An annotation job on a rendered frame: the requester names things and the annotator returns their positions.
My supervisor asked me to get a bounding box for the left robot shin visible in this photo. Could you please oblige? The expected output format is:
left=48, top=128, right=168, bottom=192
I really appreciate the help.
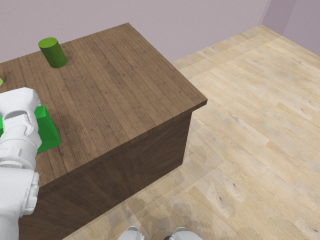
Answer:
left=127, top=226, right=139, bottom=232

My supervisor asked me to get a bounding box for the sponge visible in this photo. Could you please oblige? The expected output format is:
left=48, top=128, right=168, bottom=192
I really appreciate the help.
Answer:
left=0, top=105, right=61, bottom=153

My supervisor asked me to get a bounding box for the robot left hand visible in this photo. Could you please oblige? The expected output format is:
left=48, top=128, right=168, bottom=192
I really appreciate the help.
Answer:
left=0, top=87, right=41, bottom=138

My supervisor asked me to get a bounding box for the robot left forearm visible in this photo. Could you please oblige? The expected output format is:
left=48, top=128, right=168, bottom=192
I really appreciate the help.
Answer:
left=0, top=107, right=42, bottom=172

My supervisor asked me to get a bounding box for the left robot upper arm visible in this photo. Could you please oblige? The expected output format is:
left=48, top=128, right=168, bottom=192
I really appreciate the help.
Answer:
left=0, top=167, right=40, bottom=240

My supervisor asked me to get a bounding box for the left robot thigh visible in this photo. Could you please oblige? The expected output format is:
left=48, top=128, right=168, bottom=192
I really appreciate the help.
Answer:
left=118, top=230, right=144, bottom=240

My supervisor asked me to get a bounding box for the table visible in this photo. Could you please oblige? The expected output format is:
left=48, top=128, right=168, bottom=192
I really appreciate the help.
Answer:
left=0, top=22, right=208, bottom=240

